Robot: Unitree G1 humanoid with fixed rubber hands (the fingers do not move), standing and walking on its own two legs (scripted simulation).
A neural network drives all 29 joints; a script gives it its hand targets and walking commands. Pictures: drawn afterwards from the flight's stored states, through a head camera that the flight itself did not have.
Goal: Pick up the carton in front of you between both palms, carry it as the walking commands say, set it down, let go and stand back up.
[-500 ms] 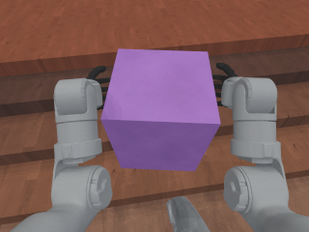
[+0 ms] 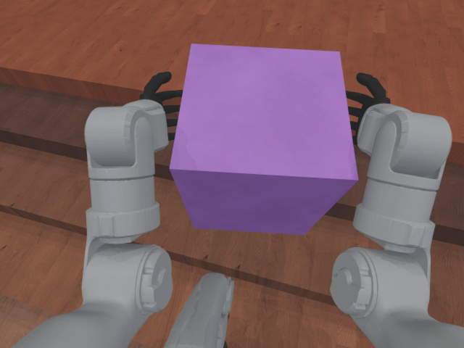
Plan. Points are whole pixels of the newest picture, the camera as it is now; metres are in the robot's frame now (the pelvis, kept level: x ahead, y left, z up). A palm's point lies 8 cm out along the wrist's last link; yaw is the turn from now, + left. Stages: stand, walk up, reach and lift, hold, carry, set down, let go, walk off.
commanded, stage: carry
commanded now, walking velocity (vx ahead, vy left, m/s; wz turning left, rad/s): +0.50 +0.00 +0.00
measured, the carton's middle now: (255, 153) +0.42 +0.05 +0.10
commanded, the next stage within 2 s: none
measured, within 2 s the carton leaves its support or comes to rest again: neither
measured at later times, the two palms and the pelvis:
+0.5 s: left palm out of the picture +0.72 +0.09 +0.31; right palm out of the picture +0.68 -0.20 +0.31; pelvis +0.32 -0.02 +0.11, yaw -2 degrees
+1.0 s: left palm out of the picture +0.97 +0.07 +0.41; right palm out of the picture +0.98 -0.22 +0.41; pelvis +0.60 -0.06 +0.22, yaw -2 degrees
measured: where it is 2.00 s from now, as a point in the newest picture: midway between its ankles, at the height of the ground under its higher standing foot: (304, 89)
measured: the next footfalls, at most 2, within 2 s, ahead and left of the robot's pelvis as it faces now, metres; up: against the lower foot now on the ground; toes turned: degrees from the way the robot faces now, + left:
left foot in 0.12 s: +0.31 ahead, +0.11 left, +0.11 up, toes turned +6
right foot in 0.60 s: +0.59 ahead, -0.19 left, +0.22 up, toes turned -9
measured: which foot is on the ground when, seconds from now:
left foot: up 0.00-0.10, down 0.12-0.62, up 0.64-1.00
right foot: down 0.00-0.14, up 0.16-0.58, down 0.60-1.00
